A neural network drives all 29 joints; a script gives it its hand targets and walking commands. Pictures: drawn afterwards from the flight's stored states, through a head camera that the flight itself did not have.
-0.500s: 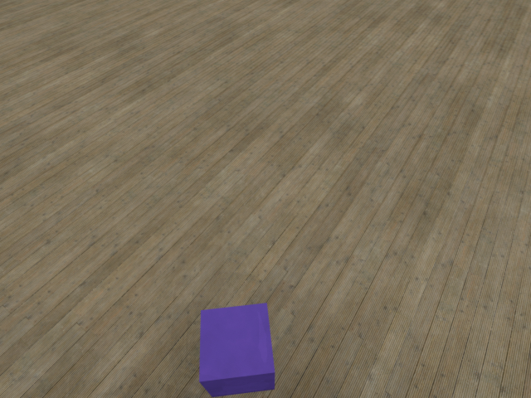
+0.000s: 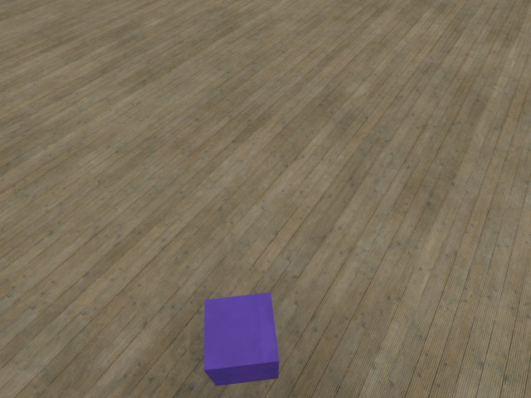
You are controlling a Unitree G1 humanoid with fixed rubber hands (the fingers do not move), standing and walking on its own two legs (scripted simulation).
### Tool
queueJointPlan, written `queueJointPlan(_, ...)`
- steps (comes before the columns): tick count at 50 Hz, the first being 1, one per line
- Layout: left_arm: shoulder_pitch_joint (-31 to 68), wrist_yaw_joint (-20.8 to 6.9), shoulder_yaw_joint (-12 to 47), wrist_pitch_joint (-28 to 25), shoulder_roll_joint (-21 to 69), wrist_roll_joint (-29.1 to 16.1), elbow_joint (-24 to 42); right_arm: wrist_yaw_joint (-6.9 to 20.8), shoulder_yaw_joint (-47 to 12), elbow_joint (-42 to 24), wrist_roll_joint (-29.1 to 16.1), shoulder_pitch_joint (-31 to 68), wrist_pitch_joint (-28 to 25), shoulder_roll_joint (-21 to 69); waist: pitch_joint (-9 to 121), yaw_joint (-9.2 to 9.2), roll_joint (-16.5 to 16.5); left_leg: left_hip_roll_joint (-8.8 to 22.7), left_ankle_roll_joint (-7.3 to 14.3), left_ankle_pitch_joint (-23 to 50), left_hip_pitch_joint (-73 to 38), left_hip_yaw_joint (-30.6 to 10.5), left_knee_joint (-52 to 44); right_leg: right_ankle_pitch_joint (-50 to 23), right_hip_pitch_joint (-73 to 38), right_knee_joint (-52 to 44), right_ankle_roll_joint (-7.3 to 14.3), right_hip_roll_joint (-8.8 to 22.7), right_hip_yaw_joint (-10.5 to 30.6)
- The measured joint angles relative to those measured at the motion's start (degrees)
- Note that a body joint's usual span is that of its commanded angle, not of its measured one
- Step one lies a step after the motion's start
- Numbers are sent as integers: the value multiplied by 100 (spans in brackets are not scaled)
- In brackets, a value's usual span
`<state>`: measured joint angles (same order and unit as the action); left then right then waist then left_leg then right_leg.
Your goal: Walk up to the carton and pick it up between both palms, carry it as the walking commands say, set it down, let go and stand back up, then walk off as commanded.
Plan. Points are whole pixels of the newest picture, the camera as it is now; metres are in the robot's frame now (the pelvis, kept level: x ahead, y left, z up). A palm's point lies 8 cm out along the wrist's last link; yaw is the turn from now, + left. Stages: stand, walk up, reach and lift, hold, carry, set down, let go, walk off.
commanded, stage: reach and lift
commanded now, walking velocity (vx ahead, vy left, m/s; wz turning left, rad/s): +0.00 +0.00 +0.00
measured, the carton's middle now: (242, 340) +0.37 +0.10 -0.64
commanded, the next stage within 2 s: none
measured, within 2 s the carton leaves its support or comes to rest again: neither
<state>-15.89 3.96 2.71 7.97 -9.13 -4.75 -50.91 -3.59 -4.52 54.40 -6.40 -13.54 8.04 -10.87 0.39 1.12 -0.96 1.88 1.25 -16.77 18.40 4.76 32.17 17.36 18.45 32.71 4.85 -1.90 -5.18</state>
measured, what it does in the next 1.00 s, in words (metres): lowers itself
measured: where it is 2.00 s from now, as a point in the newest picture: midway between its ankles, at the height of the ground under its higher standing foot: outside the picture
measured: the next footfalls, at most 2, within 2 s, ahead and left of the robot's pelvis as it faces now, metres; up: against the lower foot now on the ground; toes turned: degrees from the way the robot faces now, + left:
none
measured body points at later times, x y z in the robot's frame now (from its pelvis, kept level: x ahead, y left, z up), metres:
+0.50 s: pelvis -0.04 +0.03 -0.05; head +0.11 +0.02 +0.37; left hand +0.15 +0.23 -0.18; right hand +0.16 -0.17 -0.19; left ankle +0.00 +0.13 -0.73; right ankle -0.01 -0.07 -0.73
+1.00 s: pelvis -0.12 +0.04 -0.11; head +0.06 +0.04 +0.30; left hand +0.26 +0.25 -0.19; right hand +0.28 -0.15 -0.20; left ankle -0.01 +0.13 -0.73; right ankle -0.01 -0.07 -0.73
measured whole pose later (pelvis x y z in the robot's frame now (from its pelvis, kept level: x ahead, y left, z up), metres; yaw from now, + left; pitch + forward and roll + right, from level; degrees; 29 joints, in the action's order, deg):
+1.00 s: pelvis -0.12 +0.04 -0.11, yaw -3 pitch +17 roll +0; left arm 37.9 3.8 -10.0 24.6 -9.6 -3.6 -38.9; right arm 0.5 7.2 43.5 -4.0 40.9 25.2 -13.7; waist -7.9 4.2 0.4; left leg 0.0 3.1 -20.4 64.4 4.3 67.7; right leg 19.0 65.3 67.5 1.5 -1.2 -0.6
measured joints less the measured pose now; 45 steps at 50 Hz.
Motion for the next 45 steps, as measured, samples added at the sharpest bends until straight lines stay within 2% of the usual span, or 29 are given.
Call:
queueJointPlan(3, 1020, -42, 298, 910, -462, -456, 666, -63, -86, -564, -383, 1043, 867, -412, 118, 79, 53, 18, -7, -140, 787, 28, 659, 224, 811, 709, 3, 69, -23)
queueJointPlan(6, 1784, -113, 346, 1935, -560, -628, 1149, 44, -10, -907, -591, 1800, 1821, -586, 410, 19, 101, -21, -99, -279, 1330, -56, 1012, 311, 1310, 1034, -11, 134, -93)
queueJointPlan(9, 1974, -174, 261, 2567, -255, -362, 1332, 218, 75, -1058, -450, 1933, 2435, -433, 693, 59, 136, -68, -108, -199, 1455, -147, 930, 305, 1432, 957, -76, 111, -60)
queueJointPlan(11, 1813, -229, 76, 2725, 33, -36, 1357, 309, 30, -1149, -211, 1727, 2631, -204, 727, 91, 203, -123, -95, -199, 1354, -179, 742, 256, 1358, 796, -75, 110, -1)
queueJointPlan(14, 1282, -221, -233, 2702, 420, 452, 1675, 434, 254, -1540, 231, 1259, 2635, 271, 607, 105, 219, -158, -74, -112, 1320, -248, 620, 180, 1354, 665, -92, 55, 106)
queueJointPlan(16, 1035, -226, -369, 2470, 610, 677, 1941, 507, 445, -1929, 525, 1052, 2418, 540, 386, 62, 170, -144, -77, -200, 1501, -239, 783, 176, 1518, 766, -113, 42, 130)
queueJointPlan(19, 1006, -249, -560, 2015, 769, 910, 2238, 599, 665, -2253, 735, 1106, 2007, 719, 33, 81, 74, -109, -43, -320, 2026, -216, 1249, 224, 2017, 1144, -145, 26, 150)
queueJointPlan(22, 1161, -265, -638, 1686, 662, 782, 2467, 661, 756, -2306, 785, 1407, 1695, 607, -47, 104, -28, -84, -10, -217, 2722, -238, 1742, 276, 2696, 1585, -172, 7, 155)
queueJointPlan(25, 1370, -295, -650, 1517, 443, 565, 2673, 672, 760, -2511, 733, 1626, 1511, 319, 63, 102, -32, -129, 38, -489, 3330, -230, 2186, 344, 3322, 2024, -208, 45, 198)
queueJointPlan(27, 1467, -300, -628, 1522, 323, 459, 2844, 658, 739, -2739, 570, 1671, 1517, 134, 172, 133, -8, -158, 142, -500, 3589, -216, 2407, 385, 3591, 2260, -246, 60, 239)
queueJointPlan(30, 1558, -327, -629, 1664, 230, 293, 3024, 613, 692, -2970, 415, 1645, 1615, -10, 333, 155, 20, -221, 108, -572, 3712, -238, 2588, 435, 3723, 2473, -268, 103, 262)
queueJointPlan(34, 1839, -297, -575, 1897, 146, 242, 2815, 604, 714, -2716, 379, 1934, 1868, 82, 200, 145, 54, -251, 108, -534, 3507, -230, 2643, 407, 3518, 2533, -298, 118, 291)
queueJointPlan(38, 2389, -225, -704, 1843, 165, 197, 2408, 616, 851, -2234, 400, 2615, 1779, 177, -157, 69, 95, -233, 141, -479, 3481, -193, 2785, 327, 3499, 2664, -308, 104, 324)
queueJointPlan(42, 3472, -113, -857, 1848, 238, 230, 1887, 614, 1042, -1593, 382, 3605, 1795, -19, -566, 173, 118, -230, 159, -419, 3735, -125, 3042, 255, 3778, 2944, -329, 116, 377)
queueJointPlan(45, 4304, -71, -946, 1762, 161, 101, 1659, 509, 1048, -1490, 272, 4329, 1755, -194, -732, 241, 118, -224, 180, -376, 4079, -82, 3263, 221, 4143, 3190, -337, 125, 406)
